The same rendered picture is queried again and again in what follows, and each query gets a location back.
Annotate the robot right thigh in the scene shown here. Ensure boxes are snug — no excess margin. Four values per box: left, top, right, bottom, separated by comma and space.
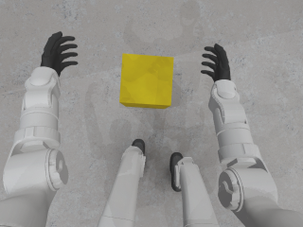
174, 162, 220, 227

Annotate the robot left hand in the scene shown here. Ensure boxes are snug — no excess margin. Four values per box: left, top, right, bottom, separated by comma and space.
40, 31, 78, 77

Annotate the carton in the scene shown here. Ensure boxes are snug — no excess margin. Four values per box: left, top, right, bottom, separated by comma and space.
119, 53, 174, 109

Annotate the robot left upper arm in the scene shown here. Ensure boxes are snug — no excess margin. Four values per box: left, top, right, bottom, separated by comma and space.
0, 148, 69, 227

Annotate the robot right upper arm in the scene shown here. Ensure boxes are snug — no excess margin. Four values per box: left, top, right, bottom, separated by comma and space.
218, 167, 303, 227

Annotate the robot right hand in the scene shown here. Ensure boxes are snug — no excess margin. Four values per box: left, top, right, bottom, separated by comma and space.
201, 44, 231, 82

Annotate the robot right forearm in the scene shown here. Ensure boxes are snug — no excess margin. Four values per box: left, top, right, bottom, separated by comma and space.
208, 79, 278, 200

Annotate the robot left forearm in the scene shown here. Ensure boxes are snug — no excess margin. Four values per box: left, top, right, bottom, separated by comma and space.
3, 66, 61, 194

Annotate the left robot foot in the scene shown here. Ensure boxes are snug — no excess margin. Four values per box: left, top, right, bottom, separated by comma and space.
132, 139, 145, 156

